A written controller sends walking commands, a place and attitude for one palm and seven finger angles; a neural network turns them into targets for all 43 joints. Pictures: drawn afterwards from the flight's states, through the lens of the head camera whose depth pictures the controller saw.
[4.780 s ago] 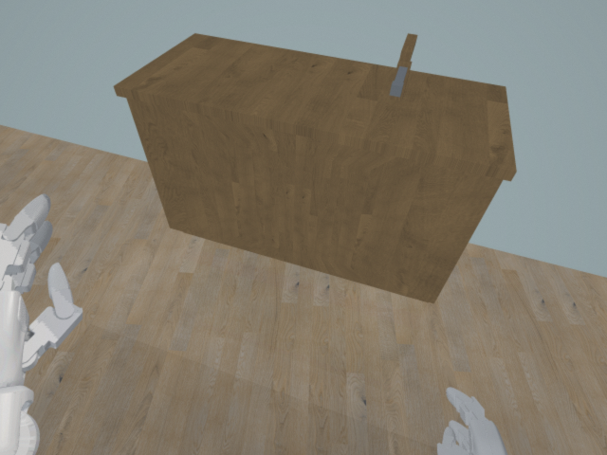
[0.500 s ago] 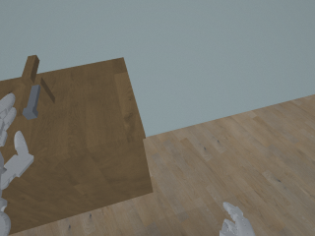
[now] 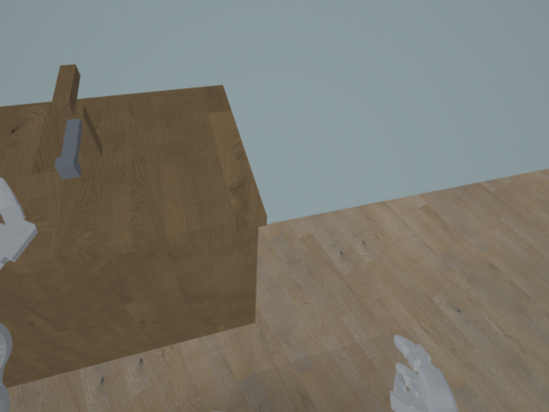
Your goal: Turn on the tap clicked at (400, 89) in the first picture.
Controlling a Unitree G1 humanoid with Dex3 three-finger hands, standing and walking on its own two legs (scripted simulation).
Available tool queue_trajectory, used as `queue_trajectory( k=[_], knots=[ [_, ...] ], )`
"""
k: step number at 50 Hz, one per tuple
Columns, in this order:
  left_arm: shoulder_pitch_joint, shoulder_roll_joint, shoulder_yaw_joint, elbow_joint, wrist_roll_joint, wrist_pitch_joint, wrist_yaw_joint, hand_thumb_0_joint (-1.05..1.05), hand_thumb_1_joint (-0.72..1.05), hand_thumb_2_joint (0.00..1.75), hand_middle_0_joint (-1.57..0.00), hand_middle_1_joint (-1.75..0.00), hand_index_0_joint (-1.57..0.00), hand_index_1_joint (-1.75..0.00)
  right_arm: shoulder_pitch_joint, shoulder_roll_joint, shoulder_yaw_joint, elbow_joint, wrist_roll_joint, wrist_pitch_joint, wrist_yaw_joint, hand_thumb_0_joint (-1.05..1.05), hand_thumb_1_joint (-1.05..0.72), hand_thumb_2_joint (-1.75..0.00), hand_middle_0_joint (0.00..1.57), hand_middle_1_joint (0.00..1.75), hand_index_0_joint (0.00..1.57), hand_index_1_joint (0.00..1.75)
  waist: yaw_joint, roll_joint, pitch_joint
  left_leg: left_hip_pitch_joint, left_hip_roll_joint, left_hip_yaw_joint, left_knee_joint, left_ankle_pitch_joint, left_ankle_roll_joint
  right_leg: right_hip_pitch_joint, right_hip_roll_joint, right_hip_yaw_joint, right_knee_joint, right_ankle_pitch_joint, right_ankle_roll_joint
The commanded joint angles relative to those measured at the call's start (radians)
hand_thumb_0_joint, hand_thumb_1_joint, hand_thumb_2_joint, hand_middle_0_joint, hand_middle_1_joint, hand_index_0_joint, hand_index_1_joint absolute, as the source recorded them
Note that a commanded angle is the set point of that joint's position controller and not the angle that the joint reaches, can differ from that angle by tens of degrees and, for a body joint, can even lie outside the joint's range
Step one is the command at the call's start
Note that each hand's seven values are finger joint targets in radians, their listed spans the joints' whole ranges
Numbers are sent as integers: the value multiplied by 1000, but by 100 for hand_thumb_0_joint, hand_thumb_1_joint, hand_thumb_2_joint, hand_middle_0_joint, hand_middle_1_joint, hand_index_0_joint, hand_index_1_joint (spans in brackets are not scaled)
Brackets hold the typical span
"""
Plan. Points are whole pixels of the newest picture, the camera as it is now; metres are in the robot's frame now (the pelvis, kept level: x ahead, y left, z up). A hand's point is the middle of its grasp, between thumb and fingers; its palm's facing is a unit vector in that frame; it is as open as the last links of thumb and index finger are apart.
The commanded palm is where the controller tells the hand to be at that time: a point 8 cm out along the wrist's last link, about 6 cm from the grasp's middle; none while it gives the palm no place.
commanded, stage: come to a stop and stand still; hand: left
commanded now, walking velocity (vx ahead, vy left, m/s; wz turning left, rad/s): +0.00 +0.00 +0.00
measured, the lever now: (68, 167) +0.44 +0.40 +0.06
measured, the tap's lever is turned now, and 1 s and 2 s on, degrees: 0 0 0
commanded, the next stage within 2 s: look again from close up in 1.22 s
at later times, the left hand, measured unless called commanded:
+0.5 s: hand (38, 227) +0.26 +0.30 +0.16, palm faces +0.40 -0.83 -0.38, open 7.4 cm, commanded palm +0.19 +0.33 +0.19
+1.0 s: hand (67, 221) +0.27 +0.26 +0.17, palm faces +0.41 -0.84 -0.36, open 7.4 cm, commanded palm +0.21 +0.30 +0.19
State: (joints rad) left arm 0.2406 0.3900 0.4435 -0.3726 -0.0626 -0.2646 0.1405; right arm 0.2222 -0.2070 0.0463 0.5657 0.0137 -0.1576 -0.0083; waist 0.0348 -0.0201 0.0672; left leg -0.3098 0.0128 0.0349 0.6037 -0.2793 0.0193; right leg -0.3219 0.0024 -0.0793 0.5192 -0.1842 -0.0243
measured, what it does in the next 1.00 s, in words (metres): shifts its weight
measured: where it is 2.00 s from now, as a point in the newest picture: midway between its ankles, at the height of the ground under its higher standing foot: outside the picture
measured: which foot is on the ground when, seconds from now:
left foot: down 0.00-1.00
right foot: down 0.00-1.00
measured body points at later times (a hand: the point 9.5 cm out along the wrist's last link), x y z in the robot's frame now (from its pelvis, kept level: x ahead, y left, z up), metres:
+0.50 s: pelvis +0.04 +0.05 +0.01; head +0.07 +0.07 +0.46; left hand +0.23 +0.34 +0.18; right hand +0.23 -0.17 -0.07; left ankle +0.03 +0.10 -0.73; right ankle +0.05 -0.10 -0.73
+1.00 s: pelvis +0.05 +0.02 +0.01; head +0.08 +0.03 +0.46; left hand +0.24 +0.31 +0.19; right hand +0.23 -0.21 -0.07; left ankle +0.03 +0.10 -0.73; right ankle +0.05 -0.10 -0.73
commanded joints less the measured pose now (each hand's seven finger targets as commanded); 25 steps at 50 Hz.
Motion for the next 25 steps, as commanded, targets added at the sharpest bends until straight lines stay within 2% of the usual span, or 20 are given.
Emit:
queue_trajectory(
  k=[1, 2, 3, 5, 6, 8, 10, 11, 14, 15, 16, 18, 20, 21, 22, 25],
  knots=[
    [44, 186, 43, -369, 38, -33, -10, 0, 90, 90, -20, -30, -20, -30, -83, -137, -53, -147, -1, -59, -8, 0, -90, -90, 20, 30, 20, 30, -16, 155, -69, -62, 56, -110, -329, -268, -6, 87, -13, 82, -121, -276, 13],
    [50, 151, 44, -366, 46, -34, -7, 0, 90, 90, -20, -30, -20, -30, -84, -128, -52, -155, 0, -61, -11, 0, -90, -90, 20, 30, 20, 30, -18, 220, -75, -138, 102, -169, -414, -353, 11, 165, 17, 38, -20, -198, 24],
    [46, 171, 80, -370, 53, -35, -3, 0, 90, 90, -20, -30, -20, -30, -84, -123, -56, -162, -1, -64, -12, 0, -90, -90, 20, 30, 20, 30, -15, 254, -80, -171, 126, -185, -440, -364, 21, 207, 31, 23, 45, -138, 31],
    [65, 190, 122, -366, 52, -41, -1, 0, 90, 90, -20, -30, -20, -30, -86, -112, -62, -161, -13, -66, -15, 0, -90, -90, 20, 30, 20, 30, -19, 211, -124, -96, 123, -163, -383, -238, 20, 202, 24, 25, 18, -76, 33],
    [52, 222, 150, -393, 49, -44, 2, 0, 90, 90, -20, -30, -20, -30, -88, -109, -57, -163, -19, -64, -18, 0, -90, -90, 20, 30, 20, 30, -19, 189, -145, -70, 119, -172, -374, -187, 12, 206, 19, 26, -9, -72, 32],
    [70, 176, 113, -372, 46, -49, -4, 0, 90, 90, -20, -30, -20, -30, -87, -112, -56, -150, -25, -65, -18, 0, -90, -90, 20, 30, 20, 30, -26, 199, -139, -34, 108, -166, -354, -118, 0, 209, 9, 39, -72, -50, 20],
    [113, 142, 87, -345, 45, -48, -10, 0, 90, 90, -20, -30, -20, -30, -75, -121, -65, -135, -21, -68, -14, 0, -90, -90, 20, 30, 20, 30, -26, 132, -161, -5, 98, -153, -337, -58, -8, 226, 6, 44, -90, -4, 14],
    [127, 112, 58, -333, 43, -42, -16, 0, 90, 90, -20, -30, -20, -30, -78, -120, -65, -133, -18, -67, -11, 0, -90, -90, 20, 30, 20, 30, -27, 126, -165, 20, 93, -154, -335, -8, -21, 216, 5, 44, -89, 15, 13],
    [152, 88, 23, -293, 49, -25, -19, 0, 90, 90, -20, -30, -20, -30, -66, -128, -75, -114, -15, -55, -8, 0, -90, -90, 20, 30, 20, 30, -27, 84, -149, 47, 98, -148, -331, 52, -40, 185, 2, 49, -101, 37, 17],
    [146, 77, 8, -290, 52, -22, -20, 0, 90, 90, -20, -30, -20, -30, -67, -130, -79, -110, -13, -51, -8, 0, -90, -90, 20, 30, 20, 30, -30, 79, -152, 66, 94, -140, -321, 98, -46, 178, 2, 49, -99, 60, 16],
    [119, 88, 11, -307, 54, -21, -18, 0, 90, 90, -20, -30, -20, -30, -72, -129, -80, -109, -15, -44, -11, 0, -90, -90, 20, 30, 20, 30, -29, 102, -167, 94, 86, -129, -303, 184, -56, 173, -2, 50, -95, 91, 14],
    [124, 93, 12, -292, 55, -15, -14, 0, 90, 90, -20, -30, -20, -30, -71, -127, -84, -110, -16, -33, -12, 0, -90, -90, 20, 30, 20, 30, -26, 87, -188, 121, 83, -113, -265, 303, -68, 179, -8, 50, -99, 122, 11],
    [112, 105, 16, -311, 52, -14, -12, 0, 90, 90, -20, -30, -20, -30, -81, -125, -85, -118, -15, -22, -14, 0, -90, -90, 20, 30, 20, 30, -26, 90, -190, 119, 75, -106, -247, 344, -67, 192, -13, 53, -97, 149, 8],
    [99, 131, 35, -327, 50, -12, -9, 0, 90, 90, -20, -30, -20, -30, -88, -123, -83, -119, -15, -15, -19, 0, -90, -90, 20, 30, 20, 30, -25, 108, -193, 122, 70, -101, -241, 370, -70, 195, -17, 56, -91, 165, 5],
    [104, 113, 21, -331, 46, -12, -9, 0, 90, 90, -20, -30, -20, -30, -89, -117, -82, -124, -15, -13, -20, 0, -90, -90, 20, 30, 20, 30, -25, 120, -193, 131, 69, -94, -236, 387, -72, 191, -16, 53, -87, 168, 5],
    [113, 121, 28, -361, 37, -10, -7, 0, 90, 90, -20, -30, -20, -30, -96, -116, -80, -138, -15, -5, -22, 0, -90, -90, 20, 30, 20, 30, -21, 136, -203, 143, 69, -97, -230, 438, -75, 196, -10, 48, -79, 171, 3]
  ],
)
